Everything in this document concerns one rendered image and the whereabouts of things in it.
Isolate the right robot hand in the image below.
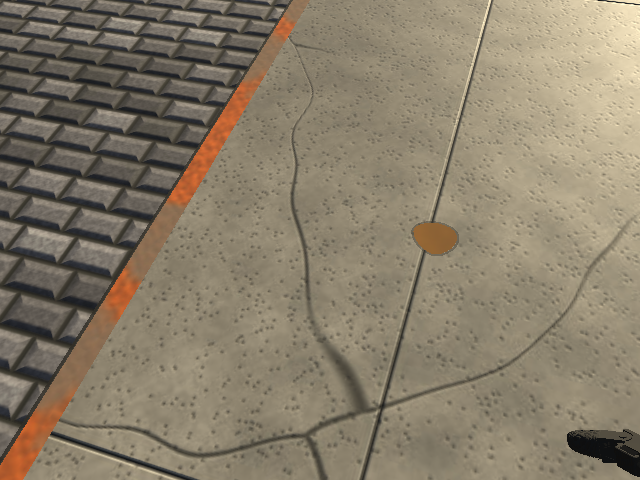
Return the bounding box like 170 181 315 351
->
567 429 640 477

